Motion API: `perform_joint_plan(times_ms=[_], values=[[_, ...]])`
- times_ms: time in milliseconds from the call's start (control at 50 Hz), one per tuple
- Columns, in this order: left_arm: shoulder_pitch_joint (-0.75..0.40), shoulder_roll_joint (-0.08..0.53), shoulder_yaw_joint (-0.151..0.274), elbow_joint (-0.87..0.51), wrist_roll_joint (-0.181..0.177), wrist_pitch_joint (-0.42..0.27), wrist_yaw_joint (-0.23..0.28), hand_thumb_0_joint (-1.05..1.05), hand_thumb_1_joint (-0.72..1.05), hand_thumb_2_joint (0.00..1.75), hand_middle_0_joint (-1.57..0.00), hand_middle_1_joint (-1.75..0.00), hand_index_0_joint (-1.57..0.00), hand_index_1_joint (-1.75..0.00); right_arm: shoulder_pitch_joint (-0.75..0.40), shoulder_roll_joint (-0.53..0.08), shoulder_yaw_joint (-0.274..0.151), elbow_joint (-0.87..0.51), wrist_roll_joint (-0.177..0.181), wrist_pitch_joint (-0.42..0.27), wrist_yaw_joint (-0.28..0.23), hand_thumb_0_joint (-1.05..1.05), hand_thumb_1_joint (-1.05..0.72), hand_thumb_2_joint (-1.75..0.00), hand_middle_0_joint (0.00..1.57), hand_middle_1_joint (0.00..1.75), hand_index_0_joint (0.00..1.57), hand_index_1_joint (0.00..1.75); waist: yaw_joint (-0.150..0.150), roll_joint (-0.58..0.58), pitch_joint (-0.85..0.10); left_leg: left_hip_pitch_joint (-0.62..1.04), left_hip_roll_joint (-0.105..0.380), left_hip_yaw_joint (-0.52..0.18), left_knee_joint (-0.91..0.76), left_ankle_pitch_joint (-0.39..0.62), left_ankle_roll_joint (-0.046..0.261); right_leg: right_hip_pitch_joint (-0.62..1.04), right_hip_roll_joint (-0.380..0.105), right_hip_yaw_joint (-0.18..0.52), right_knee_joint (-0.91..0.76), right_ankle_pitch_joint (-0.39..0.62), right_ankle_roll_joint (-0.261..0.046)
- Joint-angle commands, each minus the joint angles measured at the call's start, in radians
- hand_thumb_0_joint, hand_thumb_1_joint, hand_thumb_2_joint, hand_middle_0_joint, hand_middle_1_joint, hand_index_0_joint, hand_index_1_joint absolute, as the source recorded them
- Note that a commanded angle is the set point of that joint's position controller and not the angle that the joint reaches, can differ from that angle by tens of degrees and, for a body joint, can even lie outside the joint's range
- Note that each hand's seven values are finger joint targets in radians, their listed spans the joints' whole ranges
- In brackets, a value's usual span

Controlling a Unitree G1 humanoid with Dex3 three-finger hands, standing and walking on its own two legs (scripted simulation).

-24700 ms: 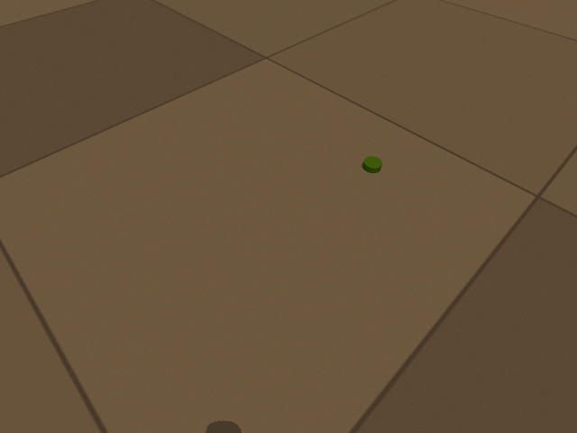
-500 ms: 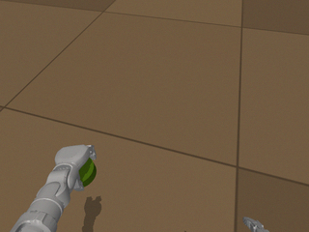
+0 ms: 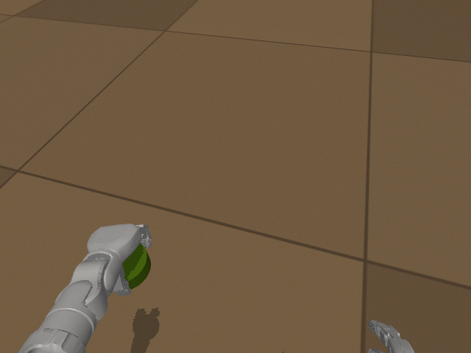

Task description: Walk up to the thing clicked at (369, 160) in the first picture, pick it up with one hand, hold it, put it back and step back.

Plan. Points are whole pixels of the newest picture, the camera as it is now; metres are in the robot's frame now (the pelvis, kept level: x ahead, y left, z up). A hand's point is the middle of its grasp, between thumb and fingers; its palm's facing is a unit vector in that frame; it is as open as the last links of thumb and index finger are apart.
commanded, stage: hold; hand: left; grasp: from above
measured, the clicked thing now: (125, 264) +0.31 +0.23 -0.08
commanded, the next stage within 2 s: crouch in 0.92 s
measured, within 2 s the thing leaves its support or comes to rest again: neither
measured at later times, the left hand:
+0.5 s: hand (121, 266) +0.28 +0.22 -0.03, palm faces -0.45 -0.05 -0.89, open 10.8 cm
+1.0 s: hand (121, 264) +0.29 +0.22 -0.04, palm faces -0.45 -0.06 -0.89, open 10.9 cm
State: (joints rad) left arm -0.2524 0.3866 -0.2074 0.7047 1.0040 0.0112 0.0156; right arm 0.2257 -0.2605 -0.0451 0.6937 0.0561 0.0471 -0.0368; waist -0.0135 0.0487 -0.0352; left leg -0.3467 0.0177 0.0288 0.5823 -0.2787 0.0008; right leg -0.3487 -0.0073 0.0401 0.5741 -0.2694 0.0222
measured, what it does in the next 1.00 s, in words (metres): stands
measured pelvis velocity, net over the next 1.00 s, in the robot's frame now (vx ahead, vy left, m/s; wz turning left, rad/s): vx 0.00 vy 0.00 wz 0.00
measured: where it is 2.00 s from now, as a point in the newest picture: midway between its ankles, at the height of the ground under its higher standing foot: outside the picture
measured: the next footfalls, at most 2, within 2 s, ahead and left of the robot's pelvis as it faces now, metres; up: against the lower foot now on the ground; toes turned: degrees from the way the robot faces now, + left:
none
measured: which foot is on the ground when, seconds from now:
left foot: down 0.00-1.00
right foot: down 0.00-1.00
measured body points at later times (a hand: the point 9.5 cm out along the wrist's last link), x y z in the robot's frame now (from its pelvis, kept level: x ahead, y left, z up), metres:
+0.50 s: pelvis -0.01 +0.00 +0.00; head +0.00 -0.02 +0.45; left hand +0.30 +0.22 +0.02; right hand +0.13 -0.26 -0.11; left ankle +0.01 +0.12 -0.73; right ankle +0.02 -0.14 -0.73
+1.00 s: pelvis +0.00 +0.00 +0.01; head +0.01 -0.02 +0.46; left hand +0.31 +0.22 +0.02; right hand +0.14 -0.26 -0.11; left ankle +0.01 +0.12 -0.73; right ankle +0.02 -0.14 -0.73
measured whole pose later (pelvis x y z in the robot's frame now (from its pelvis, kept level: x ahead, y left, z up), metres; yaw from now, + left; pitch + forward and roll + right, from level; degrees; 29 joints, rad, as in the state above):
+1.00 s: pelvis +0.00 +0.00 +0.01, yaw +0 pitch +1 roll +0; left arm -0.24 0.39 -0.21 0.65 0.99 0.01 -0.01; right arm 0.20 -0.25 -0.03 0.69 0.06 0.06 -0.05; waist 0.00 0.05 -0.01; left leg -0.28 0.01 0.03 0.51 -0.24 0.00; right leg -0.28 -0.01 0.04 0.50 -0.24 0.02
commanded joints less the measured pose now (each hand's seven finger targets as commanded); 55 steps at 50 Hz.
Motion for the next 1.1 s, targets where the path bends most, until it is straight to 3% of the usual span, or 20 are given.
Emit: perform_joint_plan(times_ms=[0, 240, 260, 320, 360, 400, 460, 500, 540, 560, 600, 660, 700, 740, 780, 820, 980, 1000, 1020, 1080], values=[[-0.341, 0.218, 0.107, -0.22, -0.005, -0.006, 0.04, 0.0, 0.55, 0.94, -0.87, -0.93, -0.9, -0.89, -0.072, -0.134, -0.038, -0.14, 0.0, -0.038, -0.011, 0.0, -0.9, -0.9, 0.2, 0.3, 0.2, 0.3, 0.003, -0.033, -0.21, 0.118, -0.033, -0.007, -0.097, 0.146, 0.013, 0.054, 0.038, -0.024, -0.106, 0.116, -0.03], [-0.348, 0.226, 0.11, -0.273, -0.005, 0.0, 0.019, 0.0, 0.51, 0.94, -0.85, -0.93, -0.88, -0.9, -0.093, -0.128, -0.03, -0.139, 0.004, -0.039, -0.018, 0.0, -0.9, -0.9, 0.2, 0.3, 0.2, 0.3, 0.009, -0.013, -0.228, 0.163, -0.028, -0.006, -0.119, 0.181, 0.011, 0.083, 0.039, -0.027, -0.119, 0.146, -0.032], [-0.355, 0.205, 0.092, -0.264, -0.01, 0.0, 0.017, 0.0, 0.52, 0.94, -0.84, -0.95, -0.88, -0.91, -0.094, -0.131, -0.029, -0.141, 0.004, -0.04, -0.017, 0.0, -0.9, -0.9, 0.2, 0.3, 0.2, 0.3, 0.0, -0.029, -0.212, 0.16, -0.026, -0.009, -0.126, 0.164, 0.012, 0.076, 0.041, -0.028, -0.122, 0.132, -0.031], [-0.318, 0.239, 0.127, -0.242, -0.014, 0.0, 0.01, 0.0, 0.51, 0.95, -0.84, -0.94, -0.87, -0.91, -0.109, -0.13, -0.027, -0.148, 0.007, -0.04, -0.019, 0.0, -0.9, -0.9, 0.2, 0.3, 0.2, 0.3, 0.02, -0.033, -0.187, 0.141, -0.03, -0.007, -0.139, 0.119, 0.014, 0.082, 0.036, -0.027, -0.14, 0.084, -0.031], [-0.359, 0.2, 0.078, -0.284, -0.011, -0.004, -0.005, 0.0, 0.51, 0.94, -0.84, -0.95, -0.87, -0.91, -0.112, -0.122, -0.022, -0.152, 0.005, -0.041, -0.019, 0.0, -0.9, -0.9, 0.2, 0.3, 0.2, 0.3, 0.004, -0.021, -0.205, 0.161, -0.03, -0.006, -0.138, 0.135, 0.015, 0.08, 0.035, -0.023, -0.138, 0.104, -0.03], [-0.327, 0.223, 0.112, -0.271, -0.015, -0.002, -0.005, 0.0, 0.5, 0.94, -0.84, -0.92, -0.87, -0.89, -0.111, -0.125, -0.024, -0.153, 0.01, -0.039, -0.022, 0.0, -0.9, -0.9, 0.2, 0.3, 0.2, 0.3, 0.016, -0.019, -0.205, 0.168, -0.032, -0.002, -0.138, 0.149, 0.015, 0.085, 0.035, -0.023, -0.142, 0.113, -0.03], [-0.328, 0.193, 0.076, -0.28, -0.018, -0.004, -0.014, 0.0, 0.49, 0.95, -0.84, -0.93, -0.87, -0.9, -0.118, -0.123, -0.021, -0.156, 0.009, -0.039, -0.023, 0.0, -0.91, -0.9, 0.2, 0.3, 0.2, 0.3, 0.006, -0.047, -0.194, 0.171, -0.031, -0.005, -0.14, 0.159, 0.016, 0.092, 0.035, -0.025, -0.145, 0.122, -0.029], [-0.315, 0.23, 0.115, -0.261, -0.015, -0.006, -0.008, 0.0, 0.49, 0.96, -0.84, -0.94, -0.87, -0.91, -0.116, -0.122, -0.021, -0.153, 0.009, -0.037, -0.027, 0.0, -0.91, -0.9, 0.2, 0.3, 0.2, 0.3, 0.015, -0.033, -0.194, 0.168, -0.033, -0.003, -0.142, 0.159, 0.016, 0.087, 0.034, -0.023, -0.145, 0.121, -0.03], [-0.338, 0.204, 0.09, -0.286, -0.006, -0.009, -0.005, 0.0, 0.48, 0.96, -0.83, -0.93, -0.86, -0.91, -0.111, -0.121, -0.021, -0.154, 0.008, -0.036, -0.025, 0.0, -0.9, -0.9, 0.2, 0.3, 0.2, 0.3, 0.006, -0.03, -0.203, 0.177, -0.031, -0.005, -0.145, 0.165, 0.013, 0.085, 0.037, -0.027, -0.142, 0.127, -0.032], [-0.319, 0.22, 0.111, -0.287, 0.002, -0.005, 0.0, 0.0, 0.48, 0.95, -0.84, -0.92, -0.86, -0.9, -0.111, -0.118, -0.021, -0.152, 0.008, -0.034, -0.026, 0.0, -0.9, -0.9, 0.2, 0.3, 0.2, 0.3, 0.019, -0.023, -0.208, 0.177, -0.036, 0.0, -0.141, 0.171, 0.014, 0.096, 0.033, -0.024, -0.146, 0.132, -0.031], [-0.336, 0.214, 0.102, -0.299, -0.008, -0.004, 0.005, 0.0, 0.5, 0.96, -0.85, -0.92, -0.87, -0.89, -0.116, -0.12, -0.021, -0.152, 0.009, -0.033, -0.024, 0.0, -0.9, -0.9, 0.2, 0.3, 0.2, 0.3, 0.012, -0.027, -0.213, 0.184, -0.032, -0.002, -0.144, 0.165, 0.014, 0.096, 0.035, -0.024, -0.145, 0.126, -0.031], [-0.329, 0.227, 0.115, -0.258, -0.003, -0.004, 0.011, 0.0, 0.49, 0.96, -0.85, -0.91, -0.88, -0.89, -0.118, -0.12, -0.021, -0.147, 0.008, -0.031, -0.026, 0.0, -0.91, -0.9, 0.2, 0.3, 0.2, 0.3, 0.011, -0.025, -0.185, 0.17, -0.033, -0.002, -0.147, 0.15, 0.013, 0.084, 0.034, -0.026, -0.15, 0.112, -0.032], [-0.35, 0.24, 0.13, -0.277, 0.001, -0.01, 0.018, 0.0, 0.49, 0.97, -0.84, -0.94, -0.86, -0.91, -0.113, -0.121, -0.024, -0.145, 0.006, -0.033, -0.025, 0.0, -0.91, -0.9, 0.2, 0.3, 0.2, 0.3, 0.018, -0.025, -0.218, 0.174, -0.032, -0.005, -0.143, 0.16, 0.012, 0.099, 0.035, -0.026, -0.144, 0.118, -0.031], [-0.332, 0.21, 0.105, -0.263, -0.001, -0.009, 0.018, 0.0, 0.5, 0.98, -0.86, -0.92, -0.88, -0.9, -0.114, -0.121, -0.024, -0.144, 0.005, -0.032, -0.024, 0.0, -0.91, -0.9, 0.2, 0.3, 0.2, 0.3, 0.01, -0.019, -0.208, 0.182, -0.033, -0.005, -0.142, 0.173, 0.01, 0.094, 0.035, -0.025, -0.143, 0.131, -0.033], [-0.349, 0.226, 0.111, -0.266, 0.001, -0.01, 0.018, 0.0, 0.5, 0.98, -0.85, -0.94, -0.88, -0.91, -0.105, -0.126, -0.029, -0.139, 0.006, -0.032, -0.025, 0.0, -0.9, -0.9, 0.2, 0.3, 0.2, 0.3, 0.008, -0.005, -0.228, 0.2, -0.029, -0.006, -0.14, 0.198, 0.008, 0.089, 0.037, -0.028, -0.138, 0.154, -0.035], [-0.347, 0.204, 0.093, -0.298, -0.006, -0.011, 0.015, 0.0, 0.48, 0.98, -0.85, -0.92, -0.87, -0.9, -0.102, -0.123, -0.031, -0.142, 0.006, -0.033, -0.024, 0.0, -0.9, -0.9, 0.2, 0.3, 0.2, 0.3, 0.01, -0.014, -0.243, 0.206, -0.028, -0.007, -0.139, 0.211, 0.009, 0.107, 0.038, -0.03, -0.138, 0.169, -0.035], [-0.304, 0.217, 0.107, -0.25, -0.009, -0.006, 0.019, 0.0, 0.51, 1.0, -0.88, -0.92, -0.89, -0.9, -0.112, -0.124, -0.029, -0.147, 0.008, -0.028, -0.024, 0.0, -0.91, -0.9, 0.2, 0.3, 0.2, 0.3, 0.02, -0.034, -0.194, 0.175, -0.032, -0.009, -0.149, 0.184, 0.011, 0.108, 0.034, -0.031, -0.152, 0.142, -0.033], [-0.304, 0.211, 0.103, -0.27, -0.008, -0.008, 0.018, 0.0, 0.54, 0.92, -0.87, -0.97, -0.92, -0.92, -0.115, -0.119, -0.029, -0.149, 0.007, -0.027, -0.023, 0.0, -0.93, -0.91, 0.2, 0.3, 0.2, 0.3, 0.023, -0.019, -0.207, 0.181, -0.036, -0.004, -0.144, 0.193, 0.011, 0.114, 0.031, -0.029, -0.151, 0.15, -0.033], [-0.297, 0.207, 0.103, -0.281, -0.004, -0.007, 0.02, 0.0, 0.46, 0.93, -0.79, -0.94, -0.84, -0.9, -0.11, -0.122, -0.032, -0.149, 0.008, -0.026, -0.023, 0.0, -0.88, -0.9, 0.2, 0.3, 0.2, 0.3, 0.018, -0.019, -0.224, 0.196, -0.034, -0.006, -0.141, 0.215, 0.01, 0.112, 0.033, -0.03, -0.143, 0.169, -0.034], [-0.258, 0.197, 0.108, -0.247, 0.002, -0.007, 0.036, 0.0, 0.42, 0.93, -0.79, -0.91, -0.81, -0.89, -0.096, -0.124, -0.033, -0.14, 0.005, -0.023, -0.022, 0.0, -0.89, -0.9, 0.2, 0.3, 0.2, 0.3, 0.012, -0.044, -0.201, 0.182, -0.032, -0.007, -0.133, 0.234, 0.01, 0.108, 0.036, -0.033, -0.137, 0.188, -0.033]])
